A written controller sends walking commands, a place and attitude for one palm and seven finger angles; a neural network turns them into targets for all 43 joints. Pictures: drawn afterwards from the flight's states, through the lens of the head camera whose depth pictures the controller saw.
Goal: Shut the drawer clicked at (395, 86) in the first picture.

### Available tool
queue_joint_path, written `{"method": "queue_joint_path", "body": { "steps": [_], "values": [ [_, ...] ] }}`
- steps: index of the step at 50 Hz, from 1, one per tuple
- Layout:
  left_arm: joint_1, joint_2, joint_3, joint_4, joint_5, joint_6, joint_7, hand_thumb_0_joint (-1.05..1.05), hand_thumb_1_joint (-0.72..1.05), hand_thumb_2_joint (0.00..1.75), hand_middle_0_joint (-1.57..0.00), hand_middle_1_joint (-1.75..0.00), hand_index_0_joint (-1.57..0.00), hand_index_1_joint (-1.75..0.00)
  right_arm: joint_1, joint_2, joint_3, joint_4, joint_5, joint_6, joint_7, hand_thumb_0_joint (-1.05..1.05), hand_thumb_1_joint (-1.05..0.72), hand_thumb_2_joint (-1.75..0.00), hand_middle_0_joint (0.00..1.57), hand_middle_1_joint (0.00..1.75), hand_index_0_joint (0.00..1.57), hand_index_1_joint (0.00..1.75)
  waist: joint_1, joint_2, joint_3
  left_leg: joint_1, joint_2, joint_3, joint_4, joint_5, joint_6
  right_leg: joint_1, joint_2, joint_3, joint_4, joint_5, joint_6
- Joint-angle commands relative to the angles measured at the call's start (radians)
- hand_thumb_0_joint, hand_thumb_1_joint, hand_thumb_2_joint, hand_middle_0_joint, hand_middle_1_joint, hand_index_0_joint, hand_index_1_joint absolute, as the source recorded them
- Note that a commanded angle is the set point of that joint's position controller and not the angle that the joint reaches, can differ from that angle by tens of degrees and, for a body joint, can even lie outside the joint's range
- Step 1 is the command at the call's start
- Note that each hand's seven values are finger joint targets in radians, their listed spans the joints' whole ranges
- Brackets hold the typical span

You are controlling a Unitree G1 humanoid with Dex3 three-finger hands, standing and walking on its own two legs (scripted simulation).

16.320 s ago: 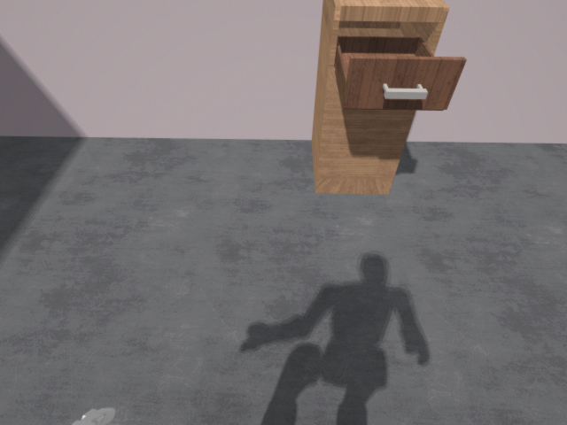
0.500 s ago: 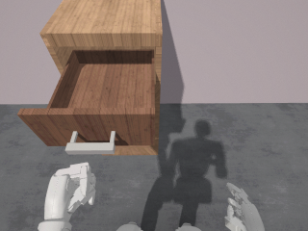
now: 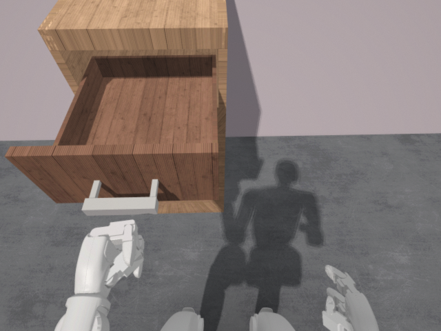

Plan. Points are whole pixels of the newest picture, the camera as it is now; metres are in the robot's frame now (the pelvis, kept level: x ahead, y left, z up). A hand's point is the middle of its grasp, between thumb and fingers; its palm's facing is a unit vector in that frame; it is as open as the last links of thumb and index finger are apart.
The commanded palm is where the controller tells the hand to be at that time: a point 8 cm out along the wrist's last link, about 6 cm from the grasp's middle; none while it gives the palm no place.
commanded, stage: bring the fist close to the handle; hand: left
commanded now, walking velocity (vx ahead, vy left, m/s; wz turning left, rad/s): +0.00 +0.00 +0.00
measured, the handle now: (123, 195) +0.33 +0.19 +0.05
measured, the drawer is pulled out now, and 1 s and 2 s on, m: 0.28 0.25 0.12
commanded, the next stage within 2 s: push the drawer shut in 0.22 s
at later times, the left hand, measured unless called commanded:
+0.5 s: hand (138, 242) +0.25 +0.15 +0.05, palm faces +0.05 -1.00 -0.05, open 3.3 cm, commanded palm +0.23 +0.20 +0.05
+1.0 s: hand (139, 221) +0.29 +0.16 +0.04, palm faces +0.04 -1.00 -0.06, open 3.1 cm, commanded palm +0.29 +0.21 +0.05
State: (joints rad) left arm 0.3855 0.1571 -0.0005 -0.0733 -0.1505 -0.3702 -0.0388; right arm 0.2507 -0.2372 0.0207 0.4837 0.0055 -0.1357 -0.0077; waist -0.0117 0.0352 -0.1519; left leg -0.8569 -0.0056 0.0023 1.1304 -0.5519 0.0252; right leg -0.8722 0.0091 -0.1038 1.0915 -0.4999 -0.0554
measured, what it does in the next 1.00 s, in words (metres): stands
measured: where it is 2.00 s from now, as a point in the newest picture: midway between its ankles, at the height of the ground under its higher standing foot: outside the picture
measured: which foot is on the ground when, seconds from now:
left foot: down 0.00-1.00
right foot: down 0.00-1.00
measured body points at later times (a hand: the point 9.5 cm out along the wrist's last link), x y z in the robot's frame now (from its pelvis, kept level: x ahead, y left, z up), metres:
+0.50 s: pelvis +0.00 +0.00 +0.00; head +0.07 +0.00 +0.44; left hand +0.25 +0.20 +0.05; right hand +0.18 -0.23 -0.08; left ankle +0.00 +0.10 -0.66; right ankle +0.02 -0.09 -0.66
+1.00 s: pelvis -0.02 +0.00 +0.00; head +0.06 +0.00 +0.44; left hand +0.28 +0.21 +0.05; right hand +0.16 -0.23 -0.10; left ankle +0.00 +0.10 -0.66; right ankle +0.02 -0.09 -0.66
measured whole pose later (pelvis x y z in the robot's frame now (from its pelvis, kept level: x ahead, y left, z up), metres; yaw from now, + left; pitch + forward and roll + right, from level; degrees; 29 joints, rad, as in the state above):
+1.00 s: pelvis -0.02 +0.00 +0.00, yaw +1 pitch +16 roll -2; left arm 0.00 0.20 0.04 0.24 -0.15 -0.37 -0.02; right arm 0.21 -0.24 0.04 0.56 0.01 -0.11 -0.03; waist -0.02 0.03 -0.13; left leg -0.89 -0.01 -0.01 1.13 -0.52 0.03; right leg -0.89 0.00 -0.12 1.08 -0.47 -0.05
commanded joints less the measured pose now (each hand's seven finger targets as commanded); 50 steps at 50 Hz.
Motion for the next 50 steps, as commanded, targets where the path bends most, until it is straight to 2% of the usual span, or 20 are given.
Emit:
{"method": "queue_joint_path", "body": {
  "steps": [1,2,6,11,15,16,18,19,20,21,26,27,34,38,39,40,44,47,49,50],
  "values": [
    [-0.04,0.078,0.066,-0.212,-0.011,-0.066,0.023,0.0,0.9,0.9,-1.4,-1.6,-1.4,-1.6,-0.041,-0.117,-0.049,-0.163,0.003,-0.047,-0.018,0.0,-0.9,-0.9,0.2,0.3,0.2,0.3,-0.009,-0.055,-0.196,0.065,-0.003,-0.044,-0.166,0.277,0.001,0.232,-0.009,0.079,-0.166,0.242,0.032],
    [-0.028,0.062,0.054,-0.209,-0.013,-0.069,0.028,0.0,0.9,0.9,-1.4,-1.6,-1.4,-1.6,-0.046,-0.114,-0.048,-0.168,0.002,-0.046,-0.018,0.0,-0.9,-0.9,0.2,0.3,0.2,0.3,-0.01,-0.058,-0.188,0.054,-0.005,-0.04,-0.161,0.264,0.002,0.231,-0.011,0.083,-0.169,0.231,0.034],
    [-0.054,0.083,0.078,-0.177,-0.009,-0.088,0.032,0.0,0.9,0.9,-1.4,-1.6,-1.4,-1.6,-0.044,-0.115,-0.046,-0.161,0.0,-0.04,-0.017,0.0,-0.9,-0.9,0.2,0.3,0.2,0.3,-0.013,-0.056,-0.177,0.029,-0.007,-0.036,-0.148,0.228,0.002,0.216,-0.013,0.097,-0.174,0.186,0.034],
    [-0.073,0.072,0.038,-0.216,-0.009,-0.097,0.003,0.0,0.9,0.9,-1.4,-1.6,-1.4,-1.6,-0.044,-0.118,-0.046,-0.164,0.003,-0.045,-0.017,0.0,-0.9,-0.9,0.2,0.3,0.2,0.3,-0.015,0.018,-0.226,0.085,-0.006,-0.04,-0.155,0.268,0.002,0.218,-0.012,0.087,-0.165,0.227,0.027],
    [-0.07,0.093,0.066,-0.182,-0.019,-0.077,-0.005,0.0,0.9,0.9,-1.4,-1.6,-1.4,-1.6,-0.04,-0.124,-0.046,-0.163,0.006,-0.04,-0.023,0.0,-0.9,-0.9,0.2,0.3,0.2,0.3,-0.017,-0.043,-0.221,0.063,-0.003,-0.044,-0.155,0.258,0.004,0.231,-0.009,0.089,-0.173,0.218,0.033],
    [-0.083,0.072,0.041,-0.194,-0.018,-0.074,-0.006,0.0,0.9,0.9,-1.4,-1.6,-1.4,-1.6,-0.046,-0.121,-0.045,-0.167,0.007,-0.04,-0.022,0.0,-0.9,-0.9,0.2,0.3,0.2,0.3,-0.021,-0.025,-0.209,0.071,-0.005,-0.042,-0.158,0.255,0.004,0.222,-0.01,0.088,-0.176,0.217,0.034],
    [-0.145,0.077,0.048,-0.182,-0.017,-0.067,0.005,0.0,0.9,0.9,-1.4,-1.6,-1.4,-1.6,-0.046,-0.123,-0.042,-0.16,0.004,-0.039,-0.023,0.0,-0.9,-0.9,0.2,0.3,0.2,0.3,-0.027,-0.012,-0.196,0.061,-0.007,-0.044,-0.156,0.236,0.003,0.205,-0.012,0.086,-0.176,0.192,0.034],
    [-0.174,0.099,0.068,-0.164,-0.013,-0.065,0.014,0.0,0.9,0.9,-1.4,-1.6,-1.4,-1.6,-0.04,-0.127,-0.042,-0.152,0.003,-0.037,-0.026,0.0,-0.9,-0.9,0.2,0.3,0.2,0.3,-0.034,-0.038,-0.183,0.052,-0.003,-0.051,-0.155,0.234,0.003,0.193,-0.009,0.081,-0.172,0.182,0.032],
    [-0.181,0.086,0.063,-0.152,-0.012,-0.064,0.017,0.0,0.9,0.9,-1.4,-1.6,-1.4,-1.6,-0.046,-0.124,-0.041,-0.151,0.002,-0.036,-0.026,0.0,-0.9,-0.9,0.2,0.3,0.2,0.3,-0.028,-0.023,-0.185,0.05,-0.006,-0.047,-0.151,0.233,0.004,0.192,-0.01,0.087,-0.172,0.183,0.033],
    [-0.196,0.099,0.079,-0.141,-0.011,-0.066,0.023,0.0,0.9,0.9,-1.4,-1.6,-1.4,-1.6,-0.04,-0.124,-0.043,-0.148,0.001,-0.035,-0.026,0.0,-0.9,-0.9,0.2,0.3,0.2,0.3,-0.029,-0.043,-0.186,0.051,-0.004,-0.049,-0.153,0.232,0.002,0.192,-0.01,0.083,-0.171,0.181,0.033],
    [-0.216,0.101,0.083,-0.141,-0.011,-0.068,0.016,0.0,0.9,0.9,-1.4,-1.6,-1.4,-1.6,-0.036,-0.124,-0.045,-0.146,0.001,-0.032,-0.02,0.0,-0.9,-0.9,0.2,0.3,0.2,0.3,-0.01,0.004,-0.267,0.093,-0.007,-0.042,-0.161,0.307,-0.002,0.247,-0.012,0.084,-0.156,0.275,0.028],
    [-0.205,0.092,0.077,-0.127,-0.013,-0.062,0.013,0.0,0.9,0.9,-1.4,-1.6,-1.4,-1.6,-0.034,-0.123,-0.045,-0.149,0.002,-0.03,-0.019,0.0,-0.9,-0.9,0.2,0.3,0.2,0.3,-0.01,-0.005,-0.271,0.098,-0.006,-0.038,-0.162,0.317,0.0,0.255,-0.012,0.084,-0.16,0.291,0.03],
    [-0.419,0.106,0.077,-0.066,-0.016,-0.071,0.015,0.0,0.9,0.9,-1.4,-1.6,-1.4,-1.6,-0.044,-0.13,-0.04,-0.109,0.003,-0.028,-0.029,0.0,-0.9,-0.9,0.2,0.3,0.2,0.3,-0.056,-0.034,-0.196,0.061,-0.001,-0.051,-0.156,0.236,0.004,0.185,-0.011,0.087,-0.178,0.19,0.035],
    [-0.47,0.097,0.068,-0.053,-0.012,-0.086,0.016,0.0,0.9,0.9,-1.4,-1.6,-1.4,-1.6,-0.045,-0.131,-0.042,-0.093,0.002,-0.035,-0.028,0.0,-0.9,-0.9,0.2,0.3,0.2,0.3,-0.043,0.026,-0.247,0.109,-0.003,-0.058,-0.166,0.254,-0.003,0.178,-0.013,0.077,-0.167,0.195,0.028],
    [-0.501,0.103,0.063,-0.053,-0.009,-0.087,0.019,0.0,0.9,0.9,-1.4,-1.6,-1.4,-1.6,-0.045,-0.134,-0.043,-0.088,0.003,-0.035,-0.029,0.0,-0.9,-0.9,0.2,0.3,0.2,0.3,-0.053,0.015,-0.264,0.116,-0.001,-0.062,-0.162,0.264,0.0,0.171,-0.011,0.076,-0.161,0.2,0.029],
    [-0.515,0.098,0.061,-0.036,-0.008,-0.083,0.019,0.0,0.9,0.9,-1.4,-1.6,-1.4,-1.6,-0.046,-0.133,-0.042,-0.085,0.001,-0.034,-0.029,0.0,-0.9,-0.9,0.2,0.3,0.2,0.3,-0.049,0.013,-0.27,0.112,-0.003,-0.059,-0.164,0.251,0.0,0.178,-0.012,0.078,-0.166,0.189,0.031],
    [-0.624,0.137,0.092,0.035,-0.011,-0.07,0.023,0.0,0.9,0.9,-1.4,-1.6,-1.4,-1.6,-0.053,-0.138,-0.037,-0.065,0.005,-0.027,-0.038,0.0,-0.9,-0.9,0.2,0.3,0.2,0.3,-0.061,-0.027,-0.247,0.076,-0.003,-0.059,-0.169,0.189,0.006,0.184,-0.012,0.094,-0.193,0.12,0.034],
    [-0.679,0.13,0.096,0.068,-0.019,-0.066,0.022,0.0,0.9,0.9,-1.4,-1.6,-1.4,-1.6,-0.057,-0.136,-0.036,-0.058,0.008,-0.026,-0.04,0.0,-0.9,-0.9,0.2,0.3,0.2,0.3,-0.056,-0.012,-0.266,0.086,-0.007,-0.053,-0.175,0.187,0.005,0.2,-0.015,0.1,-0.2,0.124,0.035],
    [-0.72,0.155,0.115,0.105,-0.015,-0.06,0.028,0.0,0.9,0.9,-1.4,-1.6,-1.4,-1.6,-0.058,-0.14,-0.035,-0.048,0.009,-0.022,-0.041,0.0,-0.9,-0.9,0.2,0.3,0.2,0.3,-0.06,-0.006,-0.268,0.087,-0.004,-0.055,-0.179,0.178,0.004,0.193,-0.014,0.098,-0.201,0.112,0.034],
    [-0.741,0.13,0.097,0.12,-0.016,-0.06,0.026,0.0,0.9,0.9,-1.4,-1.6,-1.4,-1.6,-0.06,-0.135,-0.031,-0.047,0.009,-0.022,-0.04,0.0,-0.9,-0.9,0.2,0.3,0.2,0.3,-0.06,-0.006,-0.266,0.088,-0.007,-0.053,-0.183,0.173,0.004,0.198,-0.015,0.1,-0.206,0.108,0.036]
  ]
}}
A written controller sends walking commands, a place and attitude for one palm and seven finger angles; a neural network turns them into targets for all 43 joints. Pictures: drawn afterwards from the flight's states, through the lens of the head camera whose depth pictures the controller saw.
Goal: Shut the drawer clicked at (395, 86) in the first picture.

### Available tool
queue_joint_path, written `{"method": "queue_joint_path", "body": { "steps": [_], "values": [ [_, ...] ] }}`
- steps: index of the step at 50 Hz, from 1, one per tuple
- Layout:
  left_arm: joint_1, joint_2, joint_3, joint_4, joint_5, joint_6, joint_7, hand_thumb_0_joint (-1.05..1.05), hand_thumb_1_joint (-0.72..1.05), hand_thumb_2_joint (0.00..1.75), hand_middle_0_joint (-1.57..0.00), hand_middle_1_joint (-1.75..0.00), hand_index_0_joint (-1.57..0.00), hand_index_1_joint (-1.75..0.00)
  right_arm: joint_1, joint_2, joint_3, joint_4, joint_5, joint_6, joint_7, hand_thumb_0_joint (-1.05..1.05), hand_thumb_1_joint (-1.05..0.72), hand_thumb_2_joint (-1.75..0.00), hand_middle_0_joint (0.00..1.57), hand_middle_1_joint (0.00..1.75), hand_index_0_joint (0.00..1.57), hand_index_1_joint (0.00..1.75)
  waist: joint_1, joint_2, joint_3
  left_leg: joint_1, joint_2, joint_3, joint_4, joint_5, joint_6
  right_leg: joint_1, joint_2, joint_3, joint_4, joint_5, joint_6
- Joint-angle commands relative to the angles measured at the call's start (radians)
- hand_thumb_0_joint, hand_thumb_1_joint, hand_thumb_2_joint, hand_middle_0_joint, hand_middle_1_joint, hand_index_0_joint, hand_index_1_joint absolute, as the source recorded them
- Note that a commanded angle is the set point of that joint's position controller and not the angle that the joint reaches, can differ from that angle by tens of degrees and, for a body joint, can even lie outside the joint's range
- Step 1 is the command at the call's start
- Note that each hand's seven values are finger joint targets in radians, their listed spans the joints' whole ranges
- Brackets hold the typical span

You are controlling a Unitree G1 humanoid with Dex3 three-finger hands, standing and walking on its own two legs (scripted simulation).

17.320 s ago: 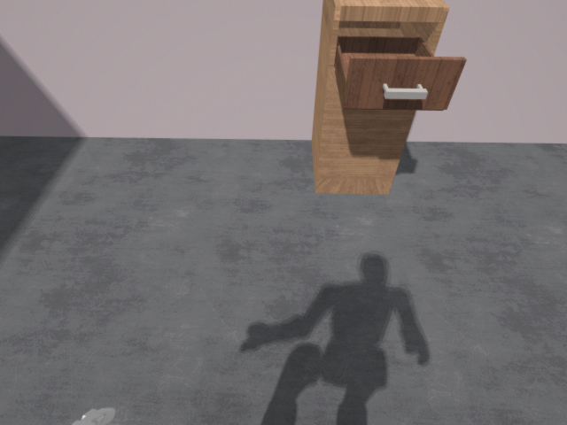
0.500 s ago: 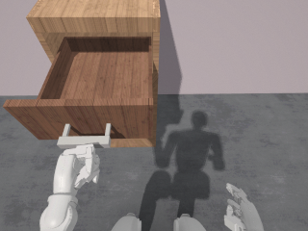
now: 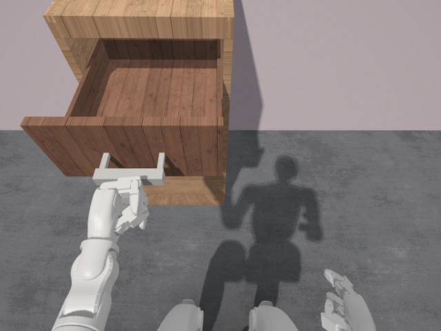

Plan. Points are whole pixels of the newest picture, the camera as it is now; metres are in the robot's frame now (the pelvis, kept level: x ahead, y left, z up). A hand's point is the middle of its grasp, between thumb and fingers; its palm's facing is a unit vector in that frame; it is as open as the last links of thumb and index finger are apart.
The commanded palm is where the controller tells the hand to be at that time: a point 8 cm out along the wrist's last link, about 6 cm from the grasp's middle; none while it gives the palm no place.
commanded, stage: push the drawer shut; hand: left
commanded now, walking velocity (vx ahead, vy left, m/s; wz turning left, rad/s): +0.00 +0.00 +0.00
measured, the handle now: (132, 167) +0.39 +0.19 +0.05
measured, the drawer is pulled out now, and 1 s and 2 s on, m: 0.25 0.12 0.00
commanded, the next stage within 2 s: none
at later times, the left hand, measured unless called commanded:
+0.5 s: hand (149, 172) +0.38 +0.15 +0.04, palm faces +0.05 -1.00 -0.05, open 3.2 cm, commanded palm +0.37 +0.20 +0.05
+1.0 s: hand (153, 147) +0.44 +0.16 +0.05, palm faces +0.07 -1.00 -0.05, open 3.2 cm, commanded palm +0.43 +0.20 +0.05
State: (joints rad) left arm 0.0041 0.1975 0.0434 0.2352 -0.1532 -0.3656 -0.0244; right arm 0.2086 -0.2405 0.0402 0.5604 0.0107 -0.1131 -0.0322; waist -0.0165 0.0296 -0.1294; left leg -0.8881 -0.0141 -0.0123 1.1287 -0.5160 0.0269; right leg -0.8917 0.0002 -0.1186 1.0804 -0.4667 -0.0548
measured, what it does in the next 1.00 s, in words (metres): stands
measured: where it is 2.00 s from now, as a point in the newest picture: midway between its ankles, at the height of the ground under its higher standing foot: outside the picture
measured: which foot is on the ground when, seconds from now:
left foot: down 0.00-1.00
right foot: down 0.00-1.00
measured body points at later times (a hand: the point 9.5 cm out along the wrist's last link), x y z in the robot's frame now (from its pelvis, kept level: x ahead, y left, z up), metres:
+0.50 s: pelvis +0.00 +0.01 +0.01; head +0.09 +0.01 +0.45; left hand +0.38 +0.21 +0.05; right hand +0.12 -0.25 -0.10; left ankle +0.02 +0.10 -0.66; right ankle +0.03 -0.09 -0.66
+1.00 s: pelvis +0.00 +0.01 +0.00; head +0.10 +0.01 +0.44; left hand +0.43 +0.21 +0.05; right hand +0.08 -0.25 -0.12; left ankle +0.02 +0.10 -0.66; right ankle +0.03 -0.09 -0.66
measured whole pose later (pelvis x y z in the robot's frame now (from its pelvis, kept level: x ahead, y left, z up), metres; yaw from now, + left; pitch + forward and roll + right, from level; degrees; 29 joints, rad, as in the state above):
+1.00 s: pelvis +0.00 +0.01 +0.00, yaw -1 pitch +19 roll -1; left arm -0.58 0.27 0.23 0.87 -0.11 -0.47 -0.02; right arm 0.28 -0.25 0.03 0.64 -0.01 -0.04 -0.01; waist -0.09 0.02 -0.12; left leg -0.94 -0.01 0.02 1.10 -0.49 0.04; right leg -0.96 0.01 -0.09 1.05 -0.43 -0.04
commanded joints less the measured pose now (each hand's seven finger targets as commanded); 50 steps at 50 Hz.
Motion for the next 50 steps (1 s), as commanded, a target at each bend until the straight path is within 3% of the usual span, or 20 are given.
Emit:
{"method": "queue_joint_path", "body": {
  "steps": [1,5,6,10,12,17,20,21,28,29,32,36,38,42,45,46,49,50],
  "values": [
    [-0.38,0.108,0.072,-0.176,-0.015,-0.065,0.015,0.0,0.9,0.9,-1.4,-1.6,-1.4,-1.6,-0.017,-0.134,-0.053,-0.118,0.004,-0.043,-0.017,0.0,-0.9,-0.9,0.2,0.3,0.2,0.3,-0.055,0.001,-0.291,0.122,0.004,-0.038,-0.181,0.138,0.001,0.214,-0.006,0.116,-0.197,0.075,0.035],
    [-0.433,0.111,0.084,-0.122,-0.014,-0.069,0.02,0.0,0.9,0.9,-1.4,-1.6,-1.4,-1.6,-0.01,-0.135,-0.051,-0.111,0.001,-0.041,-0.014,0.0,-0.9,-0.9,0.2,0.3,0.2,0.3,-0.049,0.016,-0.303,0.13,0.002,-0.035,-0.191,0.144,0.0,0.225,-0.006,0.116,-0.198,0.085,0.033],
    [-0.436,0.12,0.096,-0.098,-0.015,-0.07,0.022,0.0,0.9,0.9,-1.4,-1.6,-1.4,-1.6,-0.006,-0.136,-0.052,-0.109,0.002,-0.038,-0.013,0.0,-0.9,-0.9,0.2,0.3,0.2,0.3,-0.048,-0.007,-0.303,0.121,0.002,-0.032,-0.191,0.146,0.0,0.24,-0.008,0.122,-0.206,0.088,0.034],
    [-0.516,0.125,0.101,-0.017,-0.01,-0.08,0.023,0.0,0.9,0.9,-1.4,-1.6,-1.4,-1.6,0.001,-0.139,-0.049,-0.099,0.003,-0.03,-0.013,0.0,-0.9,-0.9,0.2,0.3,0.2,0.3,-0.06,-0.017,-0.265,0.1,0.003,-0.03,-0.199,0.118,0.001,0.225,-0.006,0.128,-0.217,0.059,0.035],
    [-0.561,0.125,0.104,-0.005,-0.006,-0.089,0.026,0.0,0.9,0.9,-1.4,-1.6,-1.4,-1.6,0.009,-0.14,-0.052,-0.092,0.001,-0.028,-0.012,0.0,-0.9,-0.9,0.2,0.3,0.2,0.3,-0.06,0.008,-0.286,0.118,0.003,-0.029,-0.203,0.13,-0.002,0.224,-0.006,0.123,-0.209,0.079,0.033],
    [-0.616,0.143,0.13,0.064,-0.003,-0.103,0.026,0.0,0.9,0.9,-1.4,-1.6,-1.4,-1.6,0.037,-0.145,-0.059,-0.075,-0.003,-0.019,-0.007,0.0,-0.9,-0.9,0.2,0.3,0.2,0.3,-0.064,-0.011,-0.322,0.132,0.005,-0.03,-0.203,0.173,-0.003,0.236,-0.004,0.117,-0.199,0.134,0.034],
    [-0.648,0.159,0.144,0.076,0.005,-0.115,0.023,0.0,0.9,0.9,-1.4,-1.6,-1.4,-1.6,0.05,-0.147,-0.062,-0.068,-0.006,-0.012,-0.003,0.0,-0.9,-0.9,0.2,0.3,0.2,0.3,-0.058,0.041,-0.357,0.164,0.007,-0.03,-0.205,0.209,-0.007,0.232,-0.001,0.113,-0.185,0.17,0.03],
    [-0.65,0.157,0.141,0.102,0.005,-0.114,0.023,0.0,0.9,0.9,-1.4,-1.6,-1.4,-1.6,0.055,-0.148,-0.061,-0.065,-0.005,-0.008,-0.002,0.0,-0.9,-0.9,0.2,0.3,0.2,0.3,-0.064,0.014,-0.343,0.161,0.009,-0.034,-0.207,0.218,-0.008,0.231,0.0,0.109,-0.184,0.183,0.03],
    [-0.725,0.165,0.162,0.163,0.004,-0.132,0.021,0.0,0.9,0.9,-1.4,-1.6,-1.4,-1.6,0.083,-0.151,-0.068,-0.048,-0.009,0.007,0.005,0.0,-0.9,-0.9,0.2,0.3,0.2,0.3,-0.071,-0.006,-0.362,0.159,0.01,-0.029,-0.202,0.251,-0.008,0.242,0.003,0.112,-0.18,0.228,0.032],
    [-0.745,0.187,0.176,0.162,0.007,-0.137,0.021,0.0,0.9,0.9,-1.4,-1.6,-1.4,-1.6,0.087,-0.153,-0.07,-0.048,-0.01,0.008,0.005,0.0,-0.9,-0.9,0.2,0.3,0.2,0.3,-0.073,-0.003,-0.372,0.156,0.011,-0.031,-0.201,0.259,-0.007,0.244,0.003,0.111,-0.174,0.235,0.031],
    [-0.775,0.177,0.175,0.194,0.009,-0.143,0.02,0.0,0.9,0.9,-1.4,-1.6,-1.4,-1.6,0.097,-0.151,-0.07,-0.038,-0.011,0.016,0.008,0.0,-0.9,-0.9,0.2,0.3,0.2,0.3,-0.079,0.006,-0.375,0.169,0.013,-0.029,-0.199,0.275,-0.01,0.233,0.004,0.109,-0.172,0.25,0.032],
    [-0.859,0.215,0.206,0.265,0.013,-0.149,0.02,0.0,0.9,0.9,-1.4,-1.6,-1.4,-1.6,0.104,-0.154,-0.068,-0.024,-0.012,0.025,0.005,0.0,-0.9,-0.9,0.2,0.3,0.2,0.3,-0.094,-0.001,-0.342,0.138,0.011,-0.027,-0.196,0.229,-0.006,0.211,0.005,0.116,-0.181,0.211,0.035],
    [-0.909,0.206,0.187,0.278,0.019,-0.156,0.016,0.0,0.9,0.9,-1.4,-1.6,-1.4,-1.6,0.105,-0.152,-0.065,-0.025,-0.012,0.029,0.005,0.0,-0.9,-0.9,0.2,0.3,0.2,0.3,-0.102,0.017,-0.356,0.14,0.01,-0.027,-0.196,0.214,-0.006,0.205,0.004,0.12,-0.182,0.196,0.035],
    [-0.95,0.233,0.216,0.315,0.024,-0.165,0.015,0.0,0.9,0.9,-1.4,-1.6,-1.4,-1.6,0.126,-0.158,-0.069,-0.015,-0.017,0.036,0.006,0.0,-0.9,-0.9,0.2,0.3,0.2,0.3,-0.098,0.037,-0.414,0.183,0.013,-0.036,-0.191,0.277,-0.012,0.198,0.007,0.11,-0.163,0.238,0.032],
    [-1.026,0.216,0.195,0.381,0.028,-0.168,0.01,0.0,0.9,0.9,-1.4,-1.6,-1.4,-1.6,0.135,-0.158,-0.065,-0.002,-0.018,0.039,0.009,0.0,-0.9,-0.9,0.2,0.3,0.2,0.3,-0.124,0.032,-0.382,0.167,0.014,-0.041,-0.188,0.235,-0.009,0.159,0.01,0.11,-0.17,0.196,0.034],
    [-1.038,0.243,0.222,0.401,0.028,-0.17,0.014,0.0,0.9,0.9,-1.4,-1.6,-1.4,-1.6,0.142,-0.163,-0.068,0.003,-0.019,0.041,0.008,0.0,-0.9,-0.9,0.2,0.3,0.2,0.3,-0.124,0.014,-0.381,0.161,0.015,-0.043,-0.188,0.236,-0.007,0.158,0.01,0.108,-0.169,0.197,0.034],
    [-1.108,0.252,0.219,0.426,0.037,-0.182,0.014,0.0,0.9,0.9,-1.4,-1.6,-1.4,-1.6,0.151,-0.164,-0.067,0.004,-0.024,0.045,0.011,0.0,-0.9,-0.9,0.2,0.3,0.2,0.3,-0.132,0.048,-0.404,0.158,0.012,-0.042,-0.181,0.228,-0.005,0.149,0.01,0.114,-0.166,0.187,0.032],
    [-1.108,0.262,0.232,0.459,0.039,-0.181,0.012,0.0,0.9,0.9,-1.4,-1.6,-1.4,-1.6,0.158,-0.165,-0.066,0.007,-0.024,0.048,0.011,0.0,-0.9,-0.9,0.2,0.3,0.2,0.3,-0.131,0.022,-0.406,0.146,0.011,-0.04,-0.178,0.22,-0.003,0.158,0.011,0.116,-0.167,0.183,0.035]
  ]
}}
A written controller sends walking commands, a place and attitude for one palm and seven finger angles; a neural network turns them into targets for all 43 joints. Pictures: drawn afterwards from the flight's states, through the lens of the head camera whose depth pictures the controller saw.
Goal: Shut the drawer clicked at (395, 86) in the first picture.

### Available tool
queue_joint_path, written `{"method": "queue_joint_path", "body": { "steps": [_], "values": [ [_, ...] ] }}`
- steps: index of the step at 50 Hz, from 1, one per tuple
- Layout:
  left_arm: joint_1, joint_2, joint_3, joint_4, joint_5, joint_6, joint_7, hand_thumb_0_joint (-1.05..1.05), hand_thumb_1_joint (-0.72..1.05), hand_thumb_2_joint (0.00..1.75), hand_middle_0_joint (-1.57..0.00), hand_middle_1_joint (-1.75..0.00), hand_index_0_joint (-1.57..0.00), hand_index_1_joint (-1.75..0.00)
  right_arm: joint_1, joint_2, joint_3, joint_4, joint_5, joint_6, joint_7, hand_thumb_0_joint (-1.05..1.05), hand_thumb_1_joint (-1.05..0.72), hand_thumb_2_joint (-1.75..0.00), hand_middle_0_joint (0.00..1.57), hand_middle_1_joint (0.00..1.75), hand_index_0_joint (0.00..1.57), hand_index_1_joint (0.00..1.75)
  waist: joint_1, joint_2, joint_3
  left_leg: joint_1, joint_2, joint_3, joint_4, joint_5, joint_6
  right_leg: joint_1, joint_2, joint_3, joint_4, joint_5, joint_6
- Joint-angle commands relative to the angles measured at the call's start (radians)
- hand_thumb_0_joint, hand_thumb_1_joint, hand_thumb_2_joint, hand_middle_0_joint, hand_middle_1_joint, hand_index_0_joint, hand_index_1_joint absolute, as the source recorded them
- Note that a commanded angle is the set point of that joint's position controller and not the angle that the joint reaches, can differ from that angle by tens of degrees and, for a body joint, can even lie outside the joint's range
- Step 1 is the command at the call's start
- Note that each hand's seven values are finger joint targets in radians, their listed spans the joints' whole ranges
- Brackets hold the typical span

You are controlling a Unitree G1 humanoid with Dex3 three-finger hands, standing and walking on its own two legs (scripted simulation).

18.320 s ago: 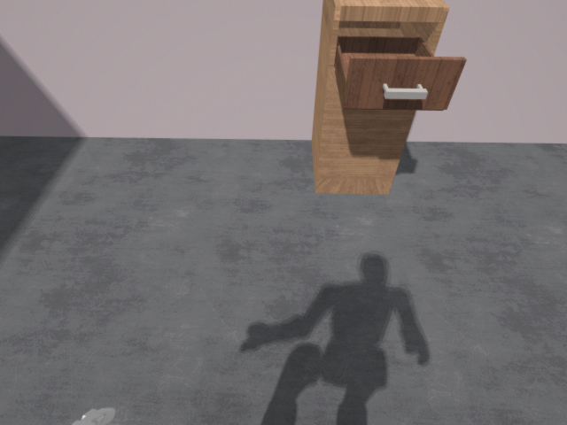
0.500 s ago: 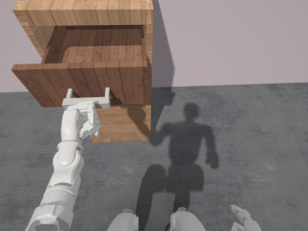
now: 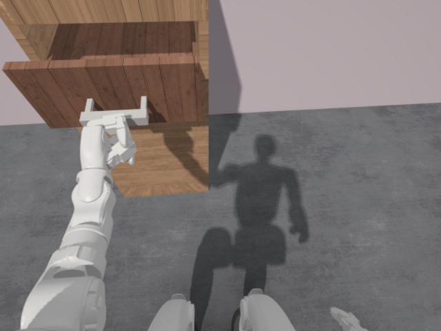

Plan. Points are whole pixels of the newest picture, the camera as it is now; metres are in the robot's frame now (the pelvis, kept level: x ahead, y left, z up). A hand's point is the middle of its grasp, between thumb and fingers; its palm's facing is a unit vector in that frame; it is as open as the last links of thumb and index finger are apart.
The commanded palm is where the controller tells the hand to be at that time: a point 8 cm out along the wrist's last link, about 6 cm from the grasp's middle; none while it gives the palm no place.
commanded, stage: push the drawer shut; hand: left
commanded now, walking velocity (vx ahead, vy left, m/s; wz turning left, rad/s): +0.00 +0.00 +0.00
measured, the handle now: (116, 110) +0.51 +0.20 +0.05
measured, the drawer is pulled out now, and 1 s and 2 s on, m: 0.12 0.00 0.00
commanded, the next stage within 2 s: pull the fist back off the drawer in 1.32 s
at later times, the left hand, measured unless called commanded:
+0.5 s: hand (136, 116) +0.50 +0.16 +0.05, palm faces +0.12 -0.99 -0.05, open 3.4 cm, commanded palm +0.49 +0.20 +0.05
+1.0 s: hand (132, 95) +0.56 +0.17 +0.05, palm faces +0.09 -1.00 -0.04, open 3.2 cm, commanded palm +0.55 +0.21 +0.05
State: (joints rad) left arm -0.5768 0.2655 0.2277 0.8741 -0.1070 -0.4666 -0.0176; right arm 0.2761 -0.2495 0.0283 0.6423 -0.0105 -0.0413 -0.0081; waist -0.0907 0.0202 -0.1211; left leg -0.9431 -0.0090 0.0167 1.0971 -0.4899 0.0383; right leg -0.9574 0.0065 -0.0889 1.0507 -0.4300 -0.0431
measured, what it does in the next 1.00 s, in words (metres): stands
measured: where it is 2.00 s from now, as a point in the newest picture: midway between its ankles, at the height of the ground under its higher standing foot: outside the picture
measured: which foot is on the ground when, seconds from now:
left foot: down 0.00-1.00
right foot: down 0.00-1.00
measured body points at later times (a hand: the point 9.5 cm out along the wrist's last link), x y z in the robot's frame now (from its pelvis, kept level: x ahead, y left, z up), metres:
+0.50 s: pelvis +0.00 +0.00 -0.01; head +0.13 +0.00 +0.42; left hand +0.49 +0.21 +0.05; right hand +0.02 -0.27 -0.13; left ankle +0.02 +0.09 -0.66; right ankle +0.04 -0.10 -0.66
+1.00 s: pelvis +0.00 +0.01 -0.01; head +0.17 +0.03 +0.40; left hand +0.55 +0.23 +0.05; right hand -0.02 -0.26 -0.12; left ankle +0.02 +0.09 -0.66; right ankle +0.04 -0.10 -0.66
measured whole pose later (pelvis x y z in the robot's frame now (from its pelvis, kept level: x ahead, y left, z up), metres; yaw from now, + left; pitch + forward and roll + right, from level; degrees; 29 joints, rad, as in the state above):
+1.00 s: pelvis +0.00 +0.01 -0.01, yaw -2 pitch +27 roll -4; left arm -1.02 0.55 0.44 1.26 0.01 -0.45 -0.08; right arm 0.38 -0.27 0.06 0.62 -0.06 0.05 0.02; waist -0.23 0.03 -0.12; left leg -1.13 0.02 0.00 1.17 -0.51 0.04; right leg -1.13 0.04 -0.10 1.07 -0.42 -0.04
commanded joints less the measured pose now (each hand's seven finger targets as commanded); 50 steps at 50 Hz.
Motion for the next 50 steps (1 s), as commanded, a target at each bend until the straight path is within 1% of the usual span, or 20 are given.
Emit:
{"method": "queue_joint_path", "body": {
  "steps": [1,4,5,9,11,15,16,18,20,21,27,30,31,33,36,39,41,45,48,50],
  "values": [
    [-0.548,0.219,0.059,-0.158,-0.003,-0.083,0.004,0.0,0.9,0.9,-1.4,-1.6,-1.4,-1.6,0.093,-0.159,-0.053,-0.072,-0.002,-0.021,-0.014,0.0,-0.9,-0.9,0.2,0.3,0.2,0.3,-0.06,0.038,-0.403,0.188,0.006,-0.068,-0.146,0.185,-0.015,0.217,0.004,0.088,-0.139,0.14,0.022],
    [-0.6,0.216,0.057,-0.136,0.005,-0.096,0.003,0.0,0.9,0.9,-1.4,-1.6,-1.4,-1.6,0.109,-0.16,-0.055,-0.07,-0.008,-0.016,-0.01,0.0,-0.9,-0.9,0.2,0.3,0.2,0.3,-0.068,0.048,-0.431,0.206,0.007,-0.074,-0.14,0.208,-0.013,0.202,0.006,0.084,-0.128,0.153,0.021],
    [-0.624,0.224,0.06,-0.134,0.011,-0.102,0.003,0.0,0.9,0.9,-1.4,-1.6,-1.4,-1.6,0.116,-0.161,-0.055,-0.066,-0.01,-0.012,-0.009,0.0,-0.9,-0.9,0.2,0.3,0.2,0.3,-0.069,0.089,-0.457,0.23,0.008,-0.074,-0.137,0.23,-0.017,0.19,0.006,0.083,-0.121,0.166,0.021],
    [-0.675,0.229,0.062,-0.077,0.022,-0.107,0.008,0.0,0.9,0.9,-1.4,-1.6,-1.4,-1.6,0.142,-0.165,-0.057,-0.06,-0.018,0.0,-0.002,0.0,-0.9,-0.9,0.2,0.3,0.2,0.3,-0.083,0.077,-0.453,0.229,0.01,-0.081,-0.131,0.238,-0.015,0.173,0.009,0.08,-0.12,0.165,0.021],
    [-0.678,0.281,0.101,-0.056,0.027,-0.108,0.01,0.0,0.9,0.9,-1.4,-1.6,-1.4,-1.6,0.151,-0.172,-0.057,-0.056,-0.02,0.008,0.0,0.0,-0.9,-0.9,0.2,0.3,0.2,0.3,-0.081,0.062,-0.471,0.209,0.009,-0.075,-0.125,0.239,-0.012,0.194,0.009,0.087,-0.124,0.175,0.023],
    [-0.698,0.286,0.107,-0.004,0.034,-0.106,0.005,0.0,0.9,0.9,-1.4,-1.6,-1.4,-1.6,0.169,-0.169,-0.053,-0.056,-0.023,0.02,0.004,0.0,-0.9,-0.9,0.2,0.3,0.2,0.3,-0.092,0.055,-0.461,0.173,0.006,-0.065,-0.118,0.233,-0.005,0.211,0.012,0.096,-0.129,0.186,0.024],
    [-0.712,0.329,0.137,-0.008,0.036,-0.108,0.005,0.0,0.9,0.9,-1.4,-1.6,-1.4,-1.6,0.176,-0.174,-0.053,-0.053,-0.024,0.025,0.003,0.0,-0.9,-0.9,0.2,0.3,0.2,0.3,-0.089,0.033,-0.466,0.155,0.008,-0.065,-0.114,0.235,-0.003,0.229,0.011,0.099,-0.127,0.194,0.026],
    [-0.726,0.352,0.146,-0.002,0.044,-0.109,0.003,0.0,0.9,0.9,-1.4,-1.6,-1.4,-1.6,0.181,-0.172,-0.051,-0.058,-0.024,0.031,0.003,0.0,-0.9,-0.9,0.2,0.3,0.2,0.3,-0.088,0.061,-0.475,0.143,0.006,-0.059,-0.112,0.226,-0.002,0.238,0.011,0.108,-0.131,0.192,0.026],
    [-0.746,0.335,0.136,0.012,0.044,-0.11,-0.002,0.0,0.9,0.9,-1.4,-1.6,-1.4,-1.6,0.19,-0.172,-0.051,-0.055,-0.027,0.036,0.006,0.0,-0.9,-0.9,0.2,0.3,0.2,0.3,-0.1,0.085,-0.477,0.164,0.008,-0.062,-0.109,0.241,-0.003,0.216,0.014,0.105,-0.131,0.197,0.025],
    [-0.739,0.365,0.154,0.03,0.049,-0.108,-0.003,0.0,0.9,0.9,-1.4,-1.6,-1.4,-1.6,0.195,-0.177,-0.051,-0.054,-0.027,0.039,0.006,0.0,-0.9,-0.9,0.2,0.3,0.2,0.3,-0.096,0.066,-0.464,0.149,0.01,-0.066,-0.11,0.235,-0.004,0.215,0.014,0.103,-0.129,0.19,0.024],
    [-0.83,0.377,0.146,0.05,0.057,-0.102,-0.007,0.0,0.9,0.9,-1.4,-1.6,-1.4,-1.6,0.22,-0.182,-0.048,-0.048,-0.032,0.05,0.007,0.0,-0.9,-0.9,0.2,0.3,0.2,0.3,-0.129,0.098,-0.479,0.156,0.013,-0.07,-0.097,0.243,0.0,0.186,0.017,0.103,-0.131,0.188,0.027],
    [-0.864,0.428,0.176,0.066,0.063,-0.095,-0.009,0.0,0.9,0.9,-1.4,-1.6,-1.4,-1.6,0.237,-0.189,-0.046,-0.043,-0.034,0.056,0.005,0.0,-0.9,-0.9,0.2,0.3,0.2,0.3,-0.139,0.085,-0.49,0.142,0.015,-0.071,-0.086,0.253,0.004,0.196,0.019,0.107,-0.129,0.201,0.028],
    [-0.864,0.45,0.193,0.062,0.065,-0.095,-0.01,0.0,0.9,0.9,-1.4,-1.6,-1.4,-1.6,0.238,-0.189,-0.046,-0.046,-0.035,0.057,0.006,0.0,-0.9,-0.9,0.2,0.3,0.2,0.3,-0.128,0.118,-0.509,0.145,0.013,-0.068,-0.085,0.259,0.002,0.203,0.018,0.109,-0.128,0.205,0.027],
    [-0.876,0.445,0.183,0.089,0.065,-0.085,-0.017,0.0,0.9,0.9,-1.4,-1.6,-1.4,-1.6,0.24,-0.189,-0.042,-0.047,-0.034,0.06,0.007,0.0,-0.9,-0.9,0.2,0.3,0.2,0.3,-0.144,0.105,-0.496,0.12,0.014,-0.063,-0.077,0.243,0.005,0.2,0.019,0.113,-0.134,0.196,0.03],
    [-0.901,0.52,0.221,0.135,0.073,-0.066,-0.023,0.0,0.9,0.9,-1.4,-1.6,-1.4,-1.6,0.254,-0.197,-0.034,-0.047,-0.033,0.065,0.002,0.0,-0.9,-0.9,0.2,0.3,0.2,0.3,-0.15,0.101,-0.47,0.063,0.016,-0.064,-0.069,0.222,0.008,0.209,0.021,0.121,-0.133,0.18,0.029],
    [-0.937,0.52,0.213,0.132,0.076,-0.06,-0.033,0.0,0.9,0.9,-1.4,-1.6,-1.4,-1.6,0.266,-0.198,-0.033,-0.051,-0.037,0.066,0.004,0.0,-0.9,-0.9,0.2,0.3,0.2,0.3,-0.16,0.137,-0.507,0.096,0.018,-0.069,-0.059,0.262,0.008,0.19,0.024,0.115,-0.121,0.21,0.028],
    [-0.933,0.564,0.246,0.151,0.075,-0.053,-0.036,0.0,0.9,0.9,-1.4,-1.6,-1.4,-1.6,0.277,-0.205,-0.032,-0.048,-0.039,0.071,0.004,0.0,-0.9,-0.9,0.2,0.3,0.2,0.3,-0.158,0.131,-0.525,0.1,0.023,-0.077,-0.052,0.288,0.006,0.189,0.025,0.109,-0.114,0.227,0.029],
    [-0.987,0.542,0.222,0.139,0.079,-0.049,-0.043,0.0,0.9,0.9,-1.4,-1.6,-1.4,-1.6,0.294,-0.208,-0.031,-0.043,-0.046,0.077,0.012,0.0,-0.9,-0.9,0.2,0.3,0.2,0.3,-0.176,0.184,-0.546,0.169,0.031,-0.093,-0.048,0.348,-0.001,0.133,0.029,0.088,-0.102,0.25,0.027],
    [-0.976,0.574,0.248,0.126,0.087,-0.047,-0.041,0.0,0.9,0.9,-1.4,-1.6,-1.4,-1.6,0.306,-0.212,-0.032,-0.048,-0.052,0.089,0.019,0.0,-0.9,-0.9,0.2,0.3,0.2,0.3,-0.162,0.222,-0.589,0.213,0.035,-0.101,-0.045,0.405,-0.009,0.129,0.033,0.079,-0.093,0.277,0.023],
    [-1.008,0.555,0.229,0.144,0.09,-0.041,-0.04,0.0,0.9,0.9,-1.4,-1.6,-1.4,-1.6,0.314,-0.212,-0.031,-0.042,-0.051,0.098,0.02,0.0,-0.9,-0.9,0.2,0.3,0.2,0.3,-0.186,0.199,-0.552,0.209,0.04,-0.11,-0.044,0.402,-0.009,0.096,0.036,0.072,-0.097,0.265,0.026]
  ]
}}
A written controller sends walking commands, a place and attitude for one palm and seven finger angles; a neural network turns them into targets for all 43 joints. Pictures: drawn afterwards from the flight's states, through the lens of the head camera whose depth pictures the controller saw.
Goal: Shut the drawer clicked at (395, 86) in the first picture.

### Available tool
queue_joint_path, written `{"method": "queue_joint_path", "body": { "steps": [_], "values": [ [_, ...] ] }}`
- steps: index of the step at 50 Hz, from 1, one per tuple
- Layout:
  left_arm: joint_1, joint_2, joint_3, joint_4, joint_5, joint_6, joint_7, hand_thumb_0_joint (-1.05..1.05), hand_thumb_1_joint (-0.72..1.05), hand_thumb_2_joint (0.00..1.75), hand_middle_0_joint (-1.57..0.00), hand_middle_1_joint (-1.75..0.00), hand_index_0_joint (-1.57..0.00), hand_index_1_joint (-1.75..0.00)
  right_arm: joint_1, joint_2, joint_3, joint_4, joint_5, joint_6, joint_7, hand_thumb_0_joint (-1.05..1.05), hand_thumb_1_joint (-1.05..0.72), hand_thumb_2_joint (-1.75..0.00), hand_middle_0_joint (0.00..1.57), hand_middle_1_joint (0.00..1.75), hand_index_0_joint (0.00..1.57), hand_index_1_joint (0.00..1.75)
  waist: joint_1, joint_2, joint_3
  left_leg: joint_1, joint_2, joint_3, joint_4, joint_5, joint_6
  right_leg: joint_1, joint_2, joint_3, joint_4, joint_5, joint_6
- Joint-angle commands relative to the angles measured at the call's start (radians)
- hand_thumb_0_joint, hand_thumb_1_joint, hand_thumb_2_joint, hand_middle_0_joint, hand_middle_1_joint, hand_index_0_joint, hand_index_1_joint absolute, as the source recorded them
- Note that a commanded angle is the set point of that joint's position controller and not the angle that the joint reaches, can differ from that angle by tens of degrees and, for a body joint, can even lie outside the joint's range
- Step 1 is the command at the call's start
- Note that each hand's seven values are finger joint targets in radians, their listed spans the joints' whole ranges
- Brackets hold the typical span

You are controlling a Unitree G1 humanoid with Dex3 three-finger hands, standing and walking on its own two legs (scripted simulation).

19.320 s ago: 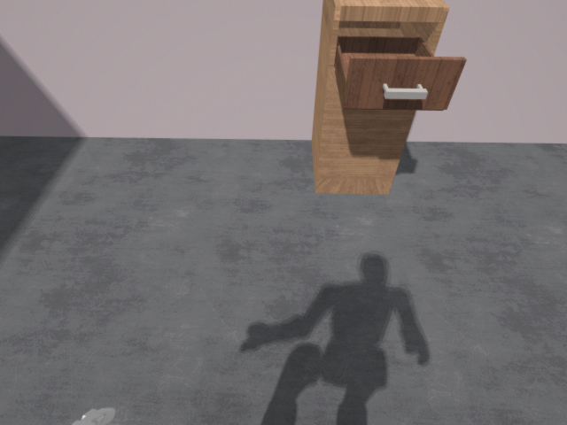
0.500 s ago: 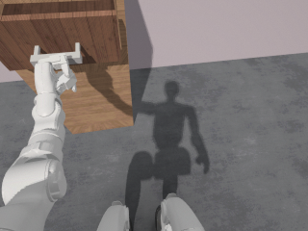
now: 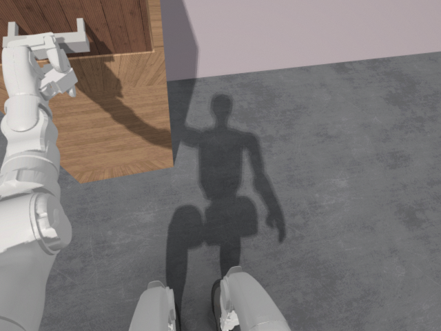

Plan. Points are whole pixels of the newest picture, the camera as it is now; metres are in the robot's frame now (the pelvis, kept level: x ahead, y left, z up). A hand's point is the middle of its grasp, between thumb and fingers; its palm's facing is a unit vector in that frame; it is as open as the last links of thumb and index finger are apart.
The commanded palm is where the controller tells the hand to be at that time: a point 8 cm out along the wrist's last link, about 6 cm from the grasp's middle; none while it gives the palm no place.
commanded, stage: push the drawer shut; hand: left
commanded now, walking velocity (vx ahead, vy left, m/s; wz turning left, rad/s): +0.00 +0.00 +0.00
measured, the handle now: (48, 35) +0.62 +0.22 +0.07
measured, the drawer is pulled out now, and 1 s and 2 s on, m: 0.00 0.00 0.00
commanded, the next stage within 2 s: pull the fist back off the drawer in 0.32 s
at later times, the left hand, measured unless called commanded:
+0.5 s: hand (57, 68) +0.55 +0.21 +0.06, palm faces +0.13 -0.99 -0.05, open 3.3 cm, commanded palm +0.57 +0.21 +0.06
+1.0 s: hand (71, 71) +0.55 +0.18 +0.06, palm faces +0.16 -0.99 -0.04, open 3.2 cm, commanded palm +0.52 +0.21 +0.06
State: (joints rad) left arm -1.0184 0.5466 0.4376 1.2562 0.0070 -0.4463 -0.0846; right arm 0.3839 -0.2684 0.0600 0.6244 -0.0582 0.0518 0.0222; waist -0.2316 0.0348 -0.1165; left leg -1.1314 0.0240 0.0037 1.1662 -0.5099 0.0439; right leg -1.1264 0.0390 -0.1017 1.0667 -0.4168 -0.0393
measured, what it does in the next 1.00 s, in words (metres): stands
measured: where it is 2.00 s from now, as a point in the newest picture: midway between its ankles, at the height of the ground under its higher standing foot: outside the picture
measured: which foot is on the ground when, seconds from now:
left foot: down 0.00-1.00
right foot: down 0.00-1.00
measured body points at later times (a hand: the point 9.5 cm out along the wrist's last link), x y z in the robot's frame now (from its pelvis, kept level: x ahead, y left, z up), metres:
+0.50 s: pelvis -0.03 +0.01 -0.01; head +0.15 +0.06 +0.40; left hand +0.54 +0.26 +0.07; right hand -0.05 -0.25 -0.10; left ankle +0.01 +0.09 -0.64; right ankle +0.04 -0.10 -0.64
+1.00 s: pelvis -0.02 +0.00 +0.00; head +0.15 +0.03 +0.41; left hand +0.53 +0.24 +0.06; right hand -0.04 -0.25 -0.10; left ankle +0.01 +0.09 -0.64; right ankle +0.04 -0.10 -0.64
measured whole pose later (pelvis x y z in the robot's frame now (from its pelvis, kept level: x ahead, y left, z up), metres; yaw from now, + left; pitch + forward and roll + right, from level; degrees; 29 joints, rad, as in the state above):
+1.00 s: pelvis -0.02 +0.00 +0.00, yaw +0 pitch +27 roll -5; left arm -1.08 0.55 0.40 1.27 0.02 -0.39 -0.02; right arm 0.41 -0.26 0.08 0.63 -0.07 0.03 0.05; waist -0.25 0.04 -0.11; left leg -1.18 0.02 -0.01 1.19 -0.49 0.05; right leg -1.16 0.04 -0.12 1.07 -0.39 -0.04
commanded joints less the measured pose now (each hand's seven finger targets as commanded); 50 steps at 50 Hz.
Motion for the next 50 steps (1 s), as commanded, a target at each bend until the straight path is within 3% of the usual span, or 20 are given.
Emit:
{"method": "queue_joint_path", "body": {
  "steps": [1,3,4,7,8,10,14,15,18,20,23,27,29,32,34,40,44,48,50],
  "values": [
    [-0.593,0.27,0.019,-0.233,-0.028,-0.056,0.031,0.0,0.9,0.9,-1.4,-1.6,-1.4,-1.6,0.207,-0.193,-0.064,-0.015,-0.004,0.005,-0.01,0.0,-0.9,-0.9,0.2,0.3,0.2,0.3,-0.057,0.164,-0.531,0.374,0.007,-0.095,-0.11,0.391,-0.01,0.262,0.004,0.087,-0.122,0.231,0.026],
    [-0.617,0.288,0.025,-0.203,-0.022,-0.047,0.038,0.0,0.9,0.9,-1.4,-1.6,-1.4,-1.6,0.214,-0.197,-0.061,-0.012,-0.004,0.004,-0.012,0.0,-0.9,-0.9,0.2,0.3,0.2,0.3,-0.072,0.136,-0.493,0.326,0.005,-0.094,-0.115,0.33,-0.004,0.26,0.005,0.091,-0.134,0.185,0.028],
    [-0.636,0.32,0.046,-0.214,-0.018,-0.052,0.043,0.0,0.9,0.9,-1.4,-1.6,-1.4,-1.6,0.217,-0.201,-0.059,-0.013,-0.005,0.003,-0.015,0.0,-0.9,-0.9,0.2,0.3,0.2,0.3,-0.067,0.144,-0.502,0.322,0.006,-0.096,-0.111,0.333,-0.002,0.259,0.005,0.092,-0.128,0.186,0.025],
    [-0.683,0.337,0.033,-0.21,-0.002,-0.056,0.046,0.0,0.9,0.9,-1.4,-1.6,-1.4,-1.6,0.219,-0.201,-0.055,-0.009,-0.007,0.002,-0.015,0.0,-0.9,-0.9,0.2,0.3,0.2,0.3,-0.074,0.207,-0.521,0.353,0.007,-0.108,-0.11,0.328,-0.011,0.212,0.006,0.083,-0.12,0.152,0.022],
    [-0.699,0.298,-0.001,-0.186,-0.004,-0.051,0.046,0.0,0.9,0.9,-1.4,-1.6,-1.4,-1.6,0.216,-0.199,-0.052,-0.003,-0.006,-0.002,-0.014,0.0,-0.9,-0.9,0.2,0.3,0.2,0.3,-0.094,0.202,-0.485,0.342,0.007,-0.111,-0.112,0.296,-0.01,0.184,0.006,0.081,-0.127,0.126,0.024],
    [-0.739,0.334,0.014,-0.204,0.004,-0.06,0.048,0.0,0.9,0.9,-1.4,-1.6,-1.4,-1.6,0.222,-0.207,-0.05,0.001,-0.011,-0.007,-0.016,0.0,-0.9,-0.9,0.2,0.3,0.2,0.3,-0.093,0.239,-0.494,0.375,0.011,-0.131,-0.12,0.298,-0.019,0.149,0.007,0.068,-0.114,0.113,0.018],
    [-0.804,0.279,-0.038,-0.199,0.004,-0.058,0.056,0.0,0.9,0.9,-1.4,-1.6,-1.4,-1.6,0.225,-0.214,-0.049,0.012,-0.014,-0.022,-0.016,0.0,-0.9,-0.9,0.2,0.3,0.2,0.3,-0.123,0.284,-0.5,0.43,0.016,-0.166,-0.128,0.258,-0.03,0.05,0.004,0.054,-0.105,0.079,0.016],
    [-0.804,0.309,-0.022,-0.185,0.007,-0.053,0.058,0.0,0.9,0.9,-1.4,-1.6,-1.4,-1.6,0.226,-0.221,-0.046,0.016,-0.014,-0.023,-0.018,0.0,-0.9,-0.9,0.2,0.3,0.2,0.3,-0.122,0.273,-0.503,0.417,0.018,-0.17,-0.128,0.235,-0.03,0.05,0.004,0.055,-0.104,0.067,0.017],
    [-0.83,0.291,-0.05,-0.162,0.007,-0.029,0.062,0.0,0.9,0.9,-1.4,-1.6,-1.4,-1.6,0.222,-0.225,-0.041,0.021,-0.011,-0.038,-0.025,0.0,-0.9,-0.9,0.2,0.3,0.2,0.3,-0.143,0.245,-0.481,0.376,0.02,-0.177,-0.139,0.151,-0.02,0.037,0.0,0.057,-0.109,0.03,0.023],
    [-0.865,0.298,-0.063,-0.18,0.01,-0.027,0.062,0.0,0.9,0.9,-1.4,-1.6,-1.4,-1.6,0.224,-0.229,-0.038,0.02,-0.009,-0.047,-0.028,0.0,-0.9,-0.9,0.2,0.3,0.2,0.3,-0.141,0.296,-0.511,0.403,0.02,-0.185,-0.144,0.146,-0.026,0.019,-0.001,0.055,-0.104,0.027,0.02],
    [-0.877,0.302,-0.054,-0.187,0.011,-0.02,0.068,0.0,0.9,0.9,-1.4,-1.6,-1.4,-1.6,0.232,-0.232,-0.039,0.027,-0.014,-0.059,-0.028,0.0,-0.9,-0.9,0.2,0.3,0.2,0.3,-0.139,0.312,-0.526,0.433,0.023,-0.204,-0.148,0.15,-0.037,0.003,-0.001,0.047,-0.099,0.033,0.017],
    [-0.875,0.22,-0.097,-0.173,0.013,-0.01,0.078,0.0,0.9,0.9,-1.4,-1.6,-1.4,-1.6,0.239,-0.23,-0.044,0.032,-0.019,-0.065,-0.018,0.0,-0.9,-0.9,0.2,0.3,0.2,0.3,-0.15,0.286,-0.498,0.45,0.028,-0.232,-0.155,0.121,-0.04,-0.039,-0.002,0.04,-0.099,0.025,0.017],
    [-0.866,0.255,-0.063,-0.167,0.02,-0.012,0.086,0.0,0.9,0.9,-1.4,-1.6,-1.4,-1.6,0.247,-0.232,-0.044,0.028,-0.023,-0.066,-0.014,0.0,-0.9,-0.9,0.2,0.3,0.2,0.3,-0.139,0.29,-0.515,0.437,0.025,-0.227,-0.149,0.127,-0.037,-0.023,-0.002,0.041,-0.094,0.027,0.014],
    [-0.872,0.205,-0.104,-0.177,0.025,-0.01,0.088,0.0,0.9,0.9,-1.4,-1.6,-1.4,-1.6,0.243,-0.226,-0.046,0.029,-0.024,-0.066,-0.006,0.0,-0.9,-0.9,0.2,0.3,0.2,0.3,-0.141,0.298,-0.494,0.434,0.022,-0.224,-0.152,0.104,-0.035,-0.03,-0.004,0.045,-0.1,0.02,0.013],
    [-0.845,0.226,-0.08,-0.166,0.031,-0.01,0.093,0.0,0.9,0.9,-1.4,-1.6,-1.4,-1.6,0.248,-0.227,-0.046,0.025,-0.027,-0.064,-0.002,0.0,-0.9,-0.9,0.2,0.3,0.2,0.3,-0.131,0.287,-0.49,0.422,0.021,-0.218,-0.155,0.1,-0.032,-0.013,-0.003,0.045,-0.101,0.016,0.011],
    [-0.75,0.185,-0.096,-0.194,0.028,-0.016,0.089,0.0,0.9,0.9,-1.4,-1.6,-1.4,-1.6,0.243,-0.217,-0.051,0.009,-0.022,-0.053,0.011,0.0,-0.9,-0.9,0.2,0.3,0.2,0.3,-0.1,0.277,-0.503,0.428,0.018,-0.196,-0.154,0.143,-0.028,0.036,-0.004,0.05,-0.109,0.037,0.008],
    [-0.659,0.218,-0.053,-0.192,0.018,-0.014,0.087,0.0,0.9,0.9,-1.4,-1.6,-1.4,-1.6,0.236,-0.209,-0.051,-0.007,-0.017,-0.043,0.01,0.0,-0.9,-0.9,0.2,0.3,0.2,0.3,-0.076,0.208,-0.5,0.351,0.008,-0.139,-0.141,0.166,-0.01,0.146,-0.001,0.071,-0.13,0.043,0.011],
    [-0.55,0.243,-0.016,-0.245,-0.002,-0.023,0.071,0.0,0.9,0.9,-1.4,-1.6,-1.4,-1.6,0.224,-0.195,-0.051,-0.036,-0.007,-0.03,0.01,0.0,-0.9,-0.9,0.2,0.3,0.2,0.3,-0.031,0.164,-0.529,0.31,0.003,-0.094,-0.136,0.233,-0.002,0.282,0.001,0.097,-0.146,0.097,0.014],
    [-0.469,0.22,-0.012,-0.272,-0.014,-0.035,0.06,0.0,0.9,0.9,-1.4,-1.6,-1.4,-1.6,0.215,-0.188,-0.056,-0.048,-0.004,-0.023,0.012,0.0,-0.9,-0.9,0.2,0.3,0.2,0.3,-0.003,0.182,-0.555,0.345,0.002,-0.084,-0.141,0.286,-0.007,0.316,0.002,0.099,-0.143,0.15,0.011]
  ]
}}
